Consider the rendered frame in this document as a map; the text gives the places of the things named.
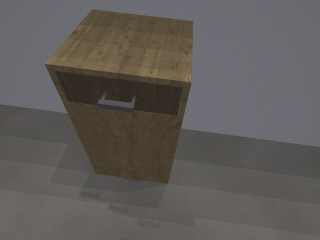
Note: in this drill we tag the cabinet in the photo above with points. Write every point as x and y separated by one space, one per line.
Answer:
136 145

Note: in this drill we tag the handle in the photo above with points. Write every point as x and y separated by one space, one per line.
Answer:
103 103

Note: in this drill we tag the drawer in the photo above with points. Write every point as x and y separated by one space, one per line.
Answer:
150 97

